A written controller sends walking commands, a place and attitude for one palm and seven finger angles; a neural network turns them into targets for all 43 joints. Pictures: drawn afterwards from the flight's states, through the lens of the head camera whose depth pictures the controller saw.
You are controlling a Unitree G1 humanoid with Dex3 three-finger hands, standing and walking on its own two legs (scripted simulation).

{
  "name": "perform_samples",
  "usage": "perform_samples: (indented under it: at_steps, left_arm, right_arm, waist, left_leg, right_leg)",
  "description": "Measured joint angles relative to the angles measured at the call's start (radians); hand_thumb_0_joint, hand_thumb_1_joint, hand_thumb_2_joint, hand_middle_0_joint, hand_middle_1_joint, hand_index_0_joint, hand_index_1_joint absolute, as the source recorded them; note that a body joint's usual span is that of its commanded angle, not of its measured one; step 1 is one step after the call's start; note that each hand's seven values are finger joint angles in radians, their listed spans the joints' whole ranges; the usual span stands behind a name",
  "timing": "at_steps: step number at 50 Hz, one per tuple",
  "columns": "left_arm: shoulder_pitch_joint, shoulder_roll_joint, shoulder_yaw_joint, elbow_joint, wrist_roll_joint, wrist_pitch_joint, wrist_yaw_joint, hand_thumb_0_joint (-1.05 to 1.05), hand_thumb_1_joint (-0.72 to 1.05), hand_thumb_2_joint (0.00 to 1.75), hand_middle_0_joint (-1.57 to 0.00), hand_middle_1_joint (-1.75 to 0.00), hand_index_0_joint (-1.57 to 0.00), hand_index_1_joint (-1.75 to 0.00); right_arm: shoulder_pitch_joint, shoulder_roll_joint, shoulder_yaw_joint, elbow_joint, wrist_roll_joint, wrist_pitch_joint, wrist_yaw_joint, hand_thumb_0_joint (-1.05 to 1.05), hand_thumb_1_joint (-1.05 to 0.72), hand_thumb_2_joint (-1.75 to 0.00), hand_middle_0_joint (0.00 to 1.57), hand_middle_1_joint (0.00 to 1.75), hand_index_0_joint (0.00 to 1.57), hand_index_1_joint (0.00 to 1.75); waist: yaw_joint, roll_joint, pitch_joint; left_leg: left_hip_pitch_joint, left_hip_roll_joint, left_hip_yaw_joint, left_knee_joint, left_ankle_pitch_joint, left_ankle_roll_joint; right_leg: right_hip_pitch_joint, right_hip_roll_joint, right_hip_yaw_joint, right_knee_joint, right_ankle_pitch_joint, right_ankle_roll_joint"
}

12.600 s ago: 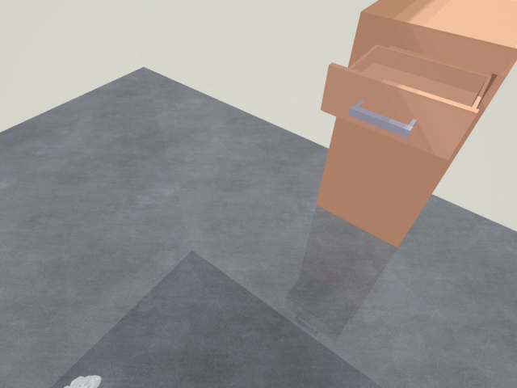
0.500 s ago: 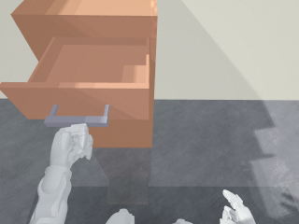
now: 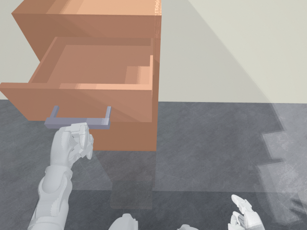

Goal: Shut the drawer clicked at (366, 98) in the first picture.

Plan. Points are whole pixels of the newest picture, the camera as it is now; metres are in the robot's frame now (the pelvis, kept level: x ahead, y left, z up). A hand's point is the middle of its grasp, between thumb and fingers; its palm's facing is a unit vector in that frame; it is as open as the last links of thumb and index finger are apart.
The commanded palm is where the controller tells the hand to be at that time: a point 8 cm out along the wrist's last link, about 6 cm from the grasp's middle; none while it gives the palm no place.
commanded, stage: push the drawer shut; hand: left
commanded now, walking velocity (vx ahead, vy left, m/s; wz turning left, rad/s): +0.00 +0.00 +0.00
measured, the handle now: (80, 116) +0.40 +0.22 +0.06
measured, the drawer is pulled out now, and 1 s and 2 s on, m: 0.23 0.11 0.00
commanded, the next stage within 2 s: none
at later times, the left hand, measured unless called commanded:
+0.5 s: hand (93, 124) +0.38 +0.18 +0.05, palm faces +0.02 -1.00 -0.05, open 2.9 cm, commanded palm +0.36 +0.23 +0.06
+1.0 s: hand (95, 106) +0.44 +0.19 +0.05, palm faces +0.01 -1.00 -0.02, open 2.9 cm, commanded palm +0.42 +0.23 +0.06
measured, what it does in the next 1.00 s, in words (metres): stands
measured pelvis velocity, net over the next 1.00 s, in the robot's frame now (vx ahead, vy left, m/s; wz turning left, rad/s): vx -0.01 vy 0.01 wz -0.02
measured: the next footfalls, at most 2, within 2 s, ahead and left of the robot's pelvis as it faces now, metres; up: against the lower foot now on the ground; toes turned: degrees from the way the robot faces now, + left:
none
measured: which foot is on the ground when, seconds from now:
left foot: down 0.00-1.00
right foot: down 0.00-1.00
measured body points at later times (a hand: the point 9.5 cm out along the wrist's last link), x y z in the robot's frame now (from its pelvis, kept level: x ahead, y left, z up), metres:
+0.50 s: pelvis -0.01 +0.00 +0.00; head +0.06 +0.00 +0.44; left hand +0.37 +0.23 +0.05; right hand +0.10 -0.26 -0.12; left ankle +0.05 +0.11 -0.68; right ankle -0.01 -0.10 -0.68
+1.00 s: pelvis -0.01 +0.01 -0.01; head +0.08 +0.02 +0.43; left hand +0.43 +0.24 +0.05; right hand +0.05 -0.25 -0.12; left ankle +0.05 +0.11 -0.68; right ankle -0.01 -0.10 -0.68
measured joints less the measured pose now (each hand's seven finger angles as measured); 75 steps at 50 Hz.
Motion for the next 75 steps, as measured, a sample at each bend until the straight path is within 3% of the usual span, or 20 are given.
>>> perform_samples:
  at_steps: [11,45,59,75]
  left_arm:
    - [-0.137,0.023,0.021,0.133,0.0,0.003,-0.028,-0.03,0.85,0.94,-1.4,-1.6,-1.4,-1.6]
    - [-0.536,0.117,0.138,0.563,0.05,-0.036,-0.058,-0.03,0.79,0.9,-1.4,-1.6,-1.4,-1.6]
    - [-0.648,0.134,0.166,0.676,0.081,-0.057,-0.031,-0.01,0.79,0.9,-1.4,-1.6,-1.4,-1.6]
    - [-0.807,0.196,0.198,0.816,0.123,-0.061,0.004,0.02,0.83,0.94,-1.4,-1.6,-1.4,-1.6]
  right_arm:
    - [0.003,-0.002,0.006,0.031,0.003,0.005,-0.01,0.01,-0.9,-0.9,0.2,0.3,0.2,0.29]
    - [0.088,-0.003,0.004,0.06,-0.008,0.08,0.01,0.01,-0.9,-0.9,0.2,0.3,0.2,0.29]
    - [0.107,-0.002,0.004,0.066,-0.021,0.109,0.025,0.01,-0.9,-0.9,0.2,0.3,0.2,0.29]
    - [0.129,-0.009,0.009,0.078,-0.039,0.126,0.035,0.01,-0.9,-0.9,0.2,0.3,0.2,0.29]
  waist:
    - [0.003,-0.001,0.004]
    - [-0.065,-0.013,-0.007]
    - [-0.08,-0.007,-0.013]
    - [-0.118,0.0,-0.013]
  left_leg:
    - [-0.025,-0.001,-0.012,0.009,0.004,-0.005]
    - [-0.112,0.013,0.001,0.043,-0.001,0.009]
    - [-0.152,0.015,0.007,0.065,-0.01,0.018]
    - [-0.227,0.021,-0.004,0.1,-0.012,0.016]
  right_leg:
    - [-0.021,0.0,-0.011,0.01,-0.002,-0.005]
    - [-0.109,0.012,0.005,0.027,0.012,0.006]
    - [-0.147,0.013,0.011,0.042,0.01,0.014]
    - [-0.217,0.019,0.003,0.073,0.008,0.01]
